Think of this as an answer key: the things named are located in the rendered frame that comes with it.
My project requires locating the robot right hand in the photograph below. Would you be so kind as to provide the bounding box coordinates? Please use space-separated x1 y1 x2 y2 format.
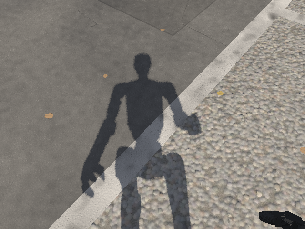
258 211 305 229

